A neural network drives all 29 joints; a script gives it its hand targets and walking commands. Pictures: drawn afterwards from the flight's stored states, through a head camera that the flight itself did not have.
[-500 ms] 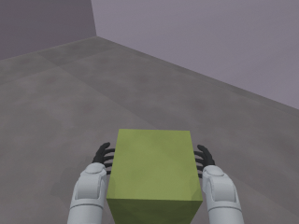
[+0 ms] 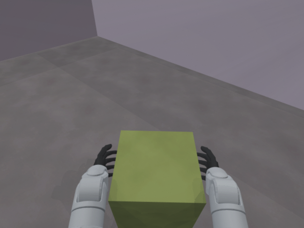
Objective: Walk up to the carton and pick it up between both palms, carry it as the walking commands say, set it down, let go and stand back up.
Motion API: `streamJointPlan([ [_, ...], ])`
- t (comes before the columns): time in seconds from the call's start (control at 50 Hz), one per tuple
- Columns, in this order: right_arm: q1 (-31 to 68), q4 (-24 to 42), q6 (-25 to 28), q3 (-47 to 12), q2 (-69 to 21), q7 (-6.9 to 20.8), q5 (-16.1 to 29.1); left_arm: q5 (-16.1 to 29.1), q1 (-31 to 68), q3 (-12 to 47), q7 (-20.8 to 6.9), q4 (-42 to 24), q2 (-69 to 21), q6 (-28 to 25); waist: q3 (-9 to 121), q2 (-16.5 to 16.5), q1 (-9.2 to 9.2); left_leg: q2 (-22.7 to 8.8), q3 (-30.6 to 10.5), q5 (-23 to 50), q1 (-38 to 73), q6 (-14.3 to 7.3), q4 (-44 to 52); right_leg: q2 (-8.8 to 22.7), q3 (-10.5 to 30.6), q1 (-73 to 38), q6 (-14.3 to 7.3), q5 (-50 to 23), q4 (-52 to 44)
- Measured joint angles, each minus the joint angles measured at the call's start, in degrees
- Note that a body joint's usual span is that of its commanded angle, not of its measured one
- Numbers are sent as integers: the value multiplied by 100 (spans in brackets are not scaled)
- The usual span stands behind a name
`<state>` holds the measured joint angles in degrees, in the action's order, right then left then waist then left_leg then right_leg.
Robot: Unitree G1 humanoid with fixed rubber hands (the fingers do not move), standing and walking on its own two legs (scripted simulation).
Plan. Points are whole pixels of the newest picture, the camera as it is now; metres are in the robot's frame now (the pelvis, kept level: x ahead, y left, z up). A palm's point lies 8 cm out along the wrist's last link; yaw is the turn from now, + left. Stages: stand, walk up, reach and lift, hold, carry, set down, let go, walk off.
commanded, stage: hold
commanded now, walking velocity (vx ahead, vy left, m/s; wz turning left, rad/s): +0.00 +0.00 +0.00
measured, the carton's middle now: (155, 183) +0.29 +0.00 -0.03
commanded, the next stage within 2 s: carry in 0.06 s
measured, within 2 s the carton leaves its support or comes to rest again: neither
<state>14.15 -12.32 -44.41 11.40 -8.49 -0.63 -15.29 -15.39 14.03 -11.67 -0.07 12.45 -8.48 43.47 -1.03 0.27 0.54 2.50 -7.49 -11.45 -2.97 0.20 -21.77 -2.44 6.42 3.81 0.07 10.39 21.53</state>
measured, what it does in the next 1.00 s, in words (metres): steps to the right, turning right: left foot, then right foot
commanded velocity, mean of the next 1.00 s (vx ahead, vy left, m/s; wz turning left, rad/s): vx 0.00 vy -0.20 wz -0.59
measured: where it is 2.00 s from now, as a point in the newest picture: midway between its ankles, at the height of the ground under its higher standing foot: outside the picture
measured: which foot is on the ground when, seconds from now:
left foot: down 0.00-0.32, up 0.34-0.58, down 0.60-0.96, up 0.98-1.00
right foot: down 0.00-0.62, up 0.64-0.94, down 0.96-1.00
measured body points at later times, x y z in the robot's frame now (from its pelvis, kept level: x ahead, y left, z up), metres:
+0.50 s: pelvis -0.02 -0.07 -0.02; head -0.01 -0.08 +0.43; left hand +0.28 -0.01 +0.06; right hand +0.19 -0.30 +0.06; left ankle +0.00 +0.05 -0.70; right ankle +0.00 -0.16 -0.74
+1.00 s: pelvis -0.10 -0.17 -0.03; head -0.11 -0.17 +0.42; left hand +0.19 -0.19 +0.06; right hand +0.02 -0.44 +0.06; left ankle +0.00 +0.00 -0.73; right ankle -0.13 -0.30 -0.75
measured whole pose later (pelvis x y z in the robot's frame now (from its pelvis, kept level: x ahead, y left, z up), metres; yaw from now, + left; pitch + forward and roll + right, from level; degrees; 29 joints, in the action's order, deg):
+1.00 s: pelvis -0.10 -0.17 -0.03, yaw -33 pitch +5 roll -2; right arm -1.5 31.6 -68.9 4.0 -7.4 -7.8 -1.8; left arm -1.6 0.3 -1.8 8.2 -29.4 -7.4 68.4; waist 7.5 3.5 -0.2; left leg -19.8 10.0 -26.7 -27.0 7.7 -46.5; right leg 1.9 -7.4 26.0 0.1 12.1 35.3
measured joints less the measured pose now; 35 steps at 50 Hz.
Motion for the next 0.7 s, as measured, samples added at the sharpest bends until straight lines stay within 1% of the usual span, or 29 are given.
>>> streamJointPlan([
  [0.04,18,-13,3,12,-4,1,-6,-9,18,-12,1,15,-4,-4,-3,0,3,1,2,0,-4,-1,-5,1,0,4,1,0,5],
  [0.08,33,10,-13,-5,-4,9,-22,4,30,-24,2,-24,-2,25,212,-11,-15,-16,81,-105,-382,18,-266,7,-34,398,10,106,284],
  [0.12,67,123,-32,-69,-14,-14,1,96,30,-56,20,-214,12,79,376,-63,-103,-22,219,-253,-803,30,-611,30,-80,947,-1,255,808],
  [0.16,73,336,-89,-189,-18,-70,64,270,-12,-22,65,-478,82,148,459,-68,-203,-116,382,-396,-1135,38,-893,47,-281,1540,6,771,1678],
  [0.2,-23,751,-238,-329,2,-150,182,478,-90,75,123,-851,135,276,483,-7,-274,-307,494,-472,-1370,97,-1046,71,-556,1995,25,1227,2392],
  [0.22,-87,1018,-339,-385,15,-186,263,571,-137,134,173,-1085,140,363,478,23,-304,-411,544,-491,-1457,140,-1084,105,-670,2128,33,1307,2518],
  [0.24,-145,1304,-453,-422,27,-213,349,663,-187,183,214,-1350,135,467,469,55,-326,-518,593,-507,-1537,192,-1120,144,-760,2198,37,1329,2480],
  [0.28,-244,1919,-710,-480,43,-287,529,824,-293,277,323,-1948,86,702,447,136,-344,-742,683,-575,-1705,303,-1253,197,-881,2169,16,1198,2006],
  [0.3,-291,2212,-835,-498,50,-304,604,869,-337,313,365,-2238,52,821,449,174,-338,-853,720,-643,-1800,367,-1377,208,-933,2061,-26,1002,1600],
  [0.32,-339,2474,-947,-512,58,-320,671,911,-366,376,395,-2489,56,943,465,199,-327,-961,760,-741,-1915,429,-1570,210,-983,1952,-88,463,1194],
  [0.34,-399,2697,-1044,-500,72,-338,738,947,-390,458,426,-2660,61,1034,471,294,-292,-1121,782,-825,-2091,435,-1878,102,-1051,2001,-147,120,1150],
  [0.36,-503,2898,-1138,-484,88,-360,807,983,-415,543,457,-2777,66,1132,488,303,-237,-1152,780,-1309,-2324,431,-2364,44,-1064,2106,-205,137,1271],
  [0.38,-625,3097,-1259,-480,101,-408,900,1035,-459,626,507,-2892,71,1255,493,248,-171,-1093,799,-1766,-2549,427,-2917,36,-1043,2183,-256,257,1383],
  [0.4,-749,3290,-1401,-494,111,-466,988,1073,-533,696,540,-3018,82,1385,498,181,-100,-1017,848,-2027,-2739,414,-3400,39,-1010,2225,-295,360,1437],
  [0.44,-972,3633,-1680,-559,124,-582,1131,1144,-754,825,600,-3349,102,1660,530,78,28,-906,1014,-2080,-2970,373,-3891,15,-924,2282,-350,426,1450],
  [0.5,-1215,4012,-1986,-642,124,-666,1305,1182,-1075,934,652,-3815,117,1972,580,-9,147,-775,1238,-1821,-3002,337,-3692,-89,-802,2361,-413,364,1448],
  [0.54,-1342,4164,-2115,-686,120,-692,1373,1196,-1242,979,686,-4036,116,2124,636,-49,153,-667,1330,-1647,-2875,285,-3246,-190,-736,2413,-460,321,1451],
  [0.58,-1448,4252,-2205,-730,115,-703,1419,1214,-1382,998,728,-4208,111,2259,717,-96,118,-557,1415,-1369,-2593,202,-2519,-304,-676,2470,-491,287,1474],
  [0.6,-1490,4281,-2242,-758,113,-706,1436,1228,-1446,995,752,-4292,107,2323,768,-115,94,-539,1490,-1102,-2354,147,-1968,-374,-651,2515,-499,288,1526],
  [0.62,-1528,4261,-2243,-813,106,-708,1440,1250,-1492,956,771,-4356,110,2383,805,-229,84,-515,1580,-701,-2242,-40,-1685,-379,-600,2575,-495,325,1646],
  [0.64,-1563,4205,-2242,-867,102,-709,1431,1263,-1559,919,777,-4379,108,2424,857,-285,65,-550,1646,-614,-2253,-151,-1694,-366,-639,2721,-395,769,1989],
  [0.66,-1593,4150,-2261,-901,102,-710,1427,1268,-1620,895,784,-4380,101,2463,880,-271,18,-642,1710,-638,-2231,-193,-1712,-325,-768,2905,-265,1160,2545],
  [0.68,-1629,4102,-2284,-920,101,-711,1423,1267,-1658,883,790,-4364,96,2509,876,-245,-33,-741,1776,-662,-2155,-189,-1666,-245,-882,3073,-152,1334,3165],
  [0.7,-1674,4073,-2301,-929,97,-711,1417,1268,-1677,878,794,-4340,93,2554,863,-230,-72,-829,1836,-651,-2052,-157,-1566,-127,-943,3208,-61,1340,3737],
])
